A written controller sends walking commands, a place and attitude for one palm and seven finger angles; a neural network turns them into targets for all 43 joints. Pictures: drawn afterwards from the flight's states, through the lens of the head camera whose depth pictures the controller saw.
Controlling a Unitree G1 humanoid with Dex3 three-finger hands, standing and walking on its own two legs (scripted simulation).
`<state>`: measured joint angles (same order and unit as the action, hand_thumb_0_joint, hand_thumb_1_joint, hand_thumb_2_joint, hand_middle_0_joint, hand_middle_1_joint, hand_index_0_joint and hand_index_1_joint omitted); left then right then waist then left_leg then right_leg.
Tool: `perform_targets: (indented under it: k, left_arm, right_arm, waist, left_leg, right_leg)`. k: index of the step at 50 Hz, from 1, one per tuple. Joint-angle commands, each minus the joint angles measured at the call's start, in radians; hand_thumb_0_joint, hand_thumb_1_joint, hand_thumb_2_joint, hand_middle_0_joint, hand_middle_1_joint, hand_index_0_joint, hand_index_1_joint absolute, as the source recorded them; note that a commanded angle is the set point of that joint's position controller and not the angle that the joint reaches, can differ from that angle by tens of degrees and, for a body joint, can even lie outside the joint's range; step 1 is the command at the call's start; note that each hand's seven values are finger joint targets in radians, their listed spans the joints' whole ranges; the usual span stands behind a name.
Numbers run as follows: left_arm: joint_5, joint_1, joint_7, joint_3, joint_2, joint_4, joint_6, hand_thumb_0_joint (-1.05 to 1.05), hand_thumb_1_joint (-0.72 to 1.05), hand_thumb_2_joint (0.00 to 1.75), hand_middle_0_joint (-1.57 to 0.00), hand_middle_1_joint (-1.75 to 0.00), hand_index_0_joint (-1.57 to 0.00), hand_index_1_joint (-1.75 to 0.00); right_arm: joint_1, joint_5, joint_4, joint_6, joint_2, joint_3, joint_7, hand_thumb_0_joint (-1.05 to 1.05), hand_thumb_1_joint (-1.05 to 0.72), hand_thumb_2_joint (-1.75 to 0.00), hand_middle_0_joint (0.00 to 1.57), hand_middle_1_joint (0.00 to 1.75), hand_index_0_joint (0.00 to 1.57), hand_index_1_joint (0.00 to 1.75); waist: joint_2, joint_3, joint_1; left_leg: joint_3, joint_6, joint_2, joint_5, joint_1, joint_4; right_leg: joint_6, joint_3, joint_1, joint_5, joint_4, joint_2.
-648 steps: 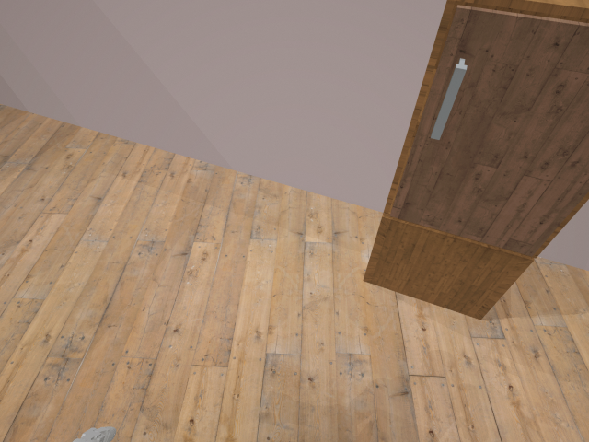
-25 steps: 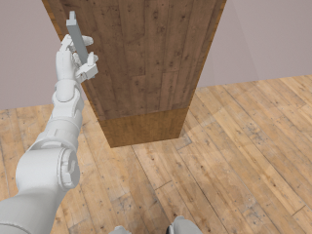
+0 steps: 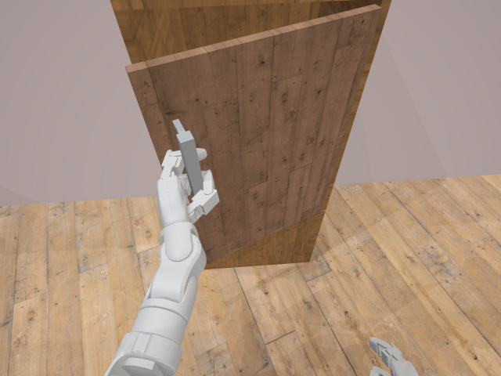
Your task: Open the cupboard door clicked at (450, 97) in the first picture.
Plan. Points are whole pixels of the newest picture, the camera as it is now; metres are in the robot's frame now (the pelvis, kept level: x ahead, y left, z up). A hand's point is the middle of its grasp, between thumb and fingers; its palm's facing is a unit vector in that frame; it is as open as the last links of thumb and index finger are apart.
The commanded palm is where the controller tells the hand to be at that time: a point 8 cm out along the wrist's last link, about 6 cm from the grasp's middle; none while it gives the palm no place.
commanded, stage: pull the door open along its arc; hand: left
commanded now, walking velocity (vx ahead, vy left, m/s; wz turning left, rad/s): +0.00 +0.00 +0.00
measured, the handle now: (190, 167) +0.43 +0.11 +0.10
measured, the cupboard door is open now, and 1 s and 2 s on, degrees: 23 36 38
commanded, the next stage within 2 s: open thumb and fingers to let go in 0.54 s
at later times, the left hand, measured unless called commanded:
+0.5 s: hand (256, 236) +0.30 +0.00 +0.09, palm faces +0.21 -0.97 -0.08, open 6.2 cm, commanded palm +0.23 +0.02 +0.09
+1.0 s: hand (232, 230) +0.31 +0.04 +0.09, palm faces +0.38 -0.92 -0.09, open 9.3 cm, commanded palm +0.26 +0.04 +0.09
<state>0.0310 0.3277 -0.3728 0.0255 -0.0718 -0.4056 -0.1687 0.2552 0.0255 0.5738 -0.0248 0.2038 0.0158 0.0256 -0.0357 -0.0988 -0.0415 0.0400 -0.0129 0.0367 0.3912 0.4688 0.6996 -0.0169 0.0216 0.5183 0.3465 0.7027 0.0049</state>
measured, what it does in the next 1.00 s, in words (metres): stands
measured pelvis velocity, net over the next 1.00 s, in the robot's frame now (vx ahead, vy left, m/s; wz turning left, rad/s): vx -0.01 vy -0.02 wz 0.07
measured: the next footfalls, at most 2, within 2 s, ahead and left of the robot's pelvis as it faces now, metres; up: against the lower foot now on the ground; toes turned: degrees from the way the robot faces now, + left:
none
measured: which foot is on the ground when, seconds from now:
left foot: down 0.00-1.00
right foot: down 0.00-1.00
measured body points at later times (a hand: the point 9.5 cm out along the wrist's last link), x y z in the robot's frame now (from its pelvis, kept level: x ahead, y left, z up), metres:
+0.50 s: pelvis +0.00 -0.03 +0.00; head +0.01 -0.06 +0.45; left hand +0.28 +0.05 +0.10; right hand +0.19 -0.22 -0.10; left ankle -0.03 +0.13 -0.72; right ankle +0.00 -0.11 -0.72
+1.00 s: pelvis -0.01 -0.02 +0.00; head +0.00 -0.04 +0.45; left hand +0.28 +0.08 +0.10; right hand +0.18 -0.22 -0.11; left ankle -0.03 +0.13 -0.72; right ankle +0.00 -0.11 -0.72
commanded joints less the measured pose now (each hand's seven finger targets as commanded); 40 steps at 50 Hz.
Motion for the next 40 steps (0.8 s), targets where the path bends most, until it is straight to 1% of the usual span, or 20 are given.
perform_targets:
  k: [1, 2, 4, 7, 10, 12, 13, 14, 18, 23, 24, 26, 27, 29, 31, 32, 33, 36, 37, 40]
  left_arm:
    - [-0.079, 0.278, -0.243, -0.005, 0.007, 0.301, -0.003, 0.00, 0.90, 0.90, -0.40, -1.35, -0.40, -1.35]
    - [-0.095, 0.263, -0.279, -0.031, -0.032, 0.279, 0.016, 0.00, 0.90, 0.90, -0.40, -1.35, -0.40, -1.35]
    - [-0.137, 0.271, -0.347, -0.071, -0.087, 0.301, 0.048, 0.00, 0.90, 0.90, -0.40, -1.35, -0.40, -1.35]
    - [-0.181, 0.232, -0.359, -0.176, -0.173, 0.337, 0.084, 0.00, 0.90, 0.90, -0.40, -1.35, -0.40, -1.35]
    - [-0.140, 0.111, -0.327, -0.254, -0.250, 0.428, 0.112, 0.00, 0.90, 0.90, -0.40, -1.35, -0.40, -1.35]
    - [-0.125, 0.040, -0.311, -0.286, -0.268, 0.463, 0.129, 0.00, 0.90, 0.90, -0.40, -1.35, -0.40, -1.35]
    - [-0.116, 0.023, -0.308, -0.293, -0.271, 0.493, 0.139, 0.00, 0.90, 0.90, -0.40, -1.35, -0.40, -1.35]
    - [-0.109, 0.001, -0.307, -0.305, -0.281, 0.520, 0.148, 0.00, 0.90, 0.90, -0.40, -1.35, -0.40, -1.35]
    - [-0.096, -0.185, -0.299, -0.368, -0.335, 0.628, 0.209, 0.00, 0.90, 0.90, -0.40, -1.35, -0.40, -1.35]
    - [-0.089, -0.330, -0.252, -0.430, -0.334, 0.730, 0.269, 0.00, 0.90, 0.90, -0.40, -1.35, -0.40, -1.35]
    - [-0.087, -0.364, -0.243, -0.427, -0.323, 0.761, 0.276, 0.00, 0.90, 0.90, -0.40, -1.35, -0.40, -1.35]
    - [-0.091, -0.316, -0.239, -0.402, -0.283, 0.764, 0.276, 0.00, 0.90, 0.90, -0.40, -1.35, -0.40, -1.35]
    - [-0.092, -0.288, -0.240, -0.383, -0.264, 0.741, 0.275, 0.00, 0.90, 0.90, -0.40, -1.35, -0.40, -1.35]
    - [-0.095, -0.217, -0.249, -0.345, -0.231, 0.689, 0.268, 0.00, 0.90, 0.90, -0.40, -1.35, -0.40, -1.35]
    - [-0.097, -0.129, -0.260, -0.301, -0.199, 0.628, 0.253, 0.00, 0.90, 0.90, -0.40, -1.35, -0.40, -1.35]
    - [-0.099, -0.021, -0.271, -0.254, -0.149, 0.596, 0.237, 0.00, 0.90, 0.90, -0.40, -1.35, -0.40, -1.35]
    - [-0.100, -0.030, -0.276, -0.250, -0.166, 0.566, 0.230, 0.00, 0.83, 0.87, -0.40, -1.34, -0.40, -1.34]
    - [-0.100, -0.061, -0.289, -0.275, -0.235, 0.539, 0.221, 0.00, 0.62, 0.78, -0.38, -1.32, -0.38, -1.32]
    - [-0.100, -0.083, -0.292, -0.270, -0.240, 0.534, 0.221, 0.00, 0.55, 0.75, -0.38, -1.31, -0.38, -1.31]
    - [-0.099, -0.064, -0.305, -0.287, -0.270, 0.554, 0.212, 0.00, 0.34, 0.66, -0.36, -1.29, -0.36, -1.29]
  right_arm:
    - [-0.068, 0.033, -0.108, 0.025, 0.082, 0.027, 0.000, 0.00, -0.90, -0.90, 0.20, 0.30, 0.20, 0.30]
    - [-0.082, 0.039, -0.099, 0.020, 0.078, 0.028, 0.000, 0.00, -0.90, -0.90, 0.20, 0.30, 0.20, 0.30]
    - [-0.118, 0.048, -0.095, 0.012, 0.069, 0.029, 0.005, 0.00, -0.90, -0.90, 0.20, 0.30, 0.20, 0.30]
    - [-0.138, 0.054, -0.094, -0.007, 0.059, 0.033, 0.009, 0.00, -0.90, -0.90, 0.20, 0.30, 0.20, 0.30]
    - [-0.167, 0.042, -0.114, -0.020, 0.047, 0.031, 0.012, 0.00, -0.90, -0.90, 0.20, 0.30, 0.20, 0.30]
    - [-0.190, 0.034, -0.120, -0.024, 0.042, 0.022, 0.012, 0.00, -0.90, -0.90, 0.20, 0.30, 0.20, 0.30]
    - [-0.199, 0.033, -0.123, -0.026, 0.040, 0.017, 0.013, 0.00, -0.90, -0.90, 0.20, 0.30, 0.20, 0.30]
    - [-0.208, 0.030, -0.124, -0.027, 0.035, 0.015, 0.014, 0.00, -0.90, -0.90, 0.20, 0.30, 0.20, 0.30]
    - [-0.241, 0.027, -0.136, -0.029, 0.016, 0.002, 0.029, 0.00, -0.90, -0.90, 0.20, 0.30, 0.20, 0.30]
    - [-0.253, 0.015, -0.151, -0.035, 0.008, -0.011, 0.040, 0.00, -0.90, -0.90, 0.20, 0.30, 0.20, 0.30]
    - [-0.252, 0.013, -0.157, -0.037, 0.007, -0.012, 0.042, 0.00, -0.90, -0.90, 0.20, 0.30, 0.20, 0.30]
    - [-0.248, 0.014, -0.153, -0.039, 0.015, -0.012, 0.035, 0.00, -0.90, -0.90, 0.20, 0.30, 0.20, 0.30]
    - [-0.255, 0.011, -0.151, -0.041, 0.017, -0.013, 0.031, 0.00, -0.90, -0.90, 0.20, 0.30, 0.20, 0.30]
    - [-0.258, 0.015, -0.141, -0.039, 0.021, -0.014, 0.021, 0.00, -0.90, -0.90, 0.20, 0.30, 0.20, 0.30]
    - [-0.260, 0.018, -0.133, -0.033, 0.026, -0.015, 0.007, 0.00, -0.90, -0.90, 0.20, 0.30, 0.20, 0.30]
    - [-0.264, 0.016, -0.118, -0.031, 0.031, -0.016, -0.005, 0.00, -0.90, -0.90, 0.20, 0.30, 0.20, 0.30]
    - [-0.268, 0.022, -0.116, -0.027, 0.029, -0.010, -0.009, 0.00, -0.90, -0.90, 0.20, 0.30, 0.20, 0.30]
    - [-0.251, 0.027, -0.116, -0.022, 0.021, -0.005, -0.008, 0.00, -0.90, -0.90, 0.20, 0.30, 0.20, 0.30]
    - [-0.248, 0.027, -0.118, -0.022, 0.020, -0.004, -0.006, 0.00, -0.90, -0.90, 0.20, 0.30, 0.20, 0.30]
    - [-0.242, 0.029, -0.114, -0.019, 0.019, 0.001, -0.001, 0.00, -0.90, -0.90, 0.20, 0.30, 0.20, 0.30]
  waist:
    - [0.083, -0.273, 0.039]
    - [0.134, -0.248, 0.031]
    - [0.100, -0.272, 0.037]
    - [0.103, -0.301, 0.029]
    - [0.111, -0.316, 0.041]
    - [0.116, -0.282, 0.047]
    - [0.093, -0.266, 0.049]
    - [0.120, -0.253, 0.049]
    - [0.120, -0.237, 0.070]
    - [0.124, -0.199, 0.072]
    - [0.120, -0.204, 0.076]
    - [0.145, -0.189, 0.066]
    - [0.126, -0.169, 0.070]
    - [0.120, -0.147, 0.064]
    - [0.165, -0.132, 0.059]
    - [0.182, -0.115, 0.051]
    - [0.170, -0.130, 0.064]
    - [0.164, -0.186, 0.074]
    - [0.159, -0.194, 0.081]
    - [0.149, -0.208, 0.073]
  left_leg:
    - [0.008, 0.010, -0.039, -0.340, -0.067, -0.052]
    - [-0.002, 0.010, -0.036, -0.326, -0.060, -0.051]
    - [-0.003, 0.007, -0.039, -0.321, -0.069, -0.041]
    - [-0.010, 0.006, -0.037, -0.351, -0.097, -0.028]
    - [-0.012, 0.002, -0.038, -0.377, -0.132, -0.031]
    - [-0.017, 0.001, -0.039, -0.361, -0.136, -0.037]
    - [-0.017, 0.001, -0.040, -0.357, -0.141, -0.039]
    - [-0.021, 0.000, -0.041, -0.347, -0.142, -0.037]
    - [-0.024, -0.006, -0.045, -0.364, -0.157, -0.027]
    - [-0.026, -0.004, -0.053, -0.339, -0.175, -0.026]
    - [-0.025, -0.004, -0.054, -0.337, -0.179, -0.026]
    - [-0.028, -0.002, -0.056, -0.324, -0.179, -0.031]
    - [-0.029, -0.002, -0.058, -0.312, -0.178, -0.034]
    - [-0.032, 0.001, -0.061, -0.287, -0.173, -0.036]
    - [-0.037, 0.007, -0.069, -0.253, -0.156, -0.037]
    - [-0.044, 0.011, -0.073, -0.236, -0.142, -0.040]
    - [-0.042, 0.011, -0.073, -0.235, -0.144, -0.038]
    - [-0.039, 0.005, -0.071, -0.270, -0.147, -0.043]
    - [-0.038, 0.004, -0.071, -0.285, -0.149, -0.042]
    - [-0.036, -0.001, -0.066, -0.293, -0.146, -0.038]
  right_leg:
    - [-0.001, 0.026, -0.257, -0.381, -0.073, -0.009]
    - [0.000, 0.031, -0.248, -0.361, -0.084, -0.007]
    - [-0.006, 0.032, -0.239, -0.339, -0.078, -0.012]
    - [-0.016, 0.036, -0.252, -0.389, -0.069, -0.015]
    - [-0.012, 0.039, -0.306, -0.471, -0.071, -0.022]
    - [-0.011, 0.038, -0.316, -0.471, -0.085, -0.026]
    - [-0.010, 0.036, -0.315, -0.474, -0.090, -0.030]
    - [-0.007, 0.033, -0.322, -0.471, -0.101, -0.034]
    - [-0.009, 0.036, -0.354, -0.516, -0.111, -0.045]
    - [-0.002, 0.017, -0.361, -0.509, -0.143, -0.058]
    - [0.001, 0.012, -0.369, -0.525, -0.146, -0.061]
    - [0.005, 0.000, -0.361, -0.516, -0.155, -0.061]
    - [0.002, -0.002, -0.348, -0.479, -0.162, -0.059]
    - [0.005, -0.006, -0.318, -0.428, -0.166, -0.057]
    - [0.016, -0.027, -0.303, -0.377, -0.191, -0.063]
    - [0.019, -0.035, -0.287, -0.337, -0.203, -0.065]
    - [0.020, -0.044, -0.290, -0.324, -0.206, -0.067]
    - [0.017, -0.026, -0.326, -0.407, -0.174, -0.070]
    - [0.016, -0.019, -0.336, -0.445, -0.167, -0.070]
    - [0.011, -0.006, -0.336, -0.453, -0.149, -0.067]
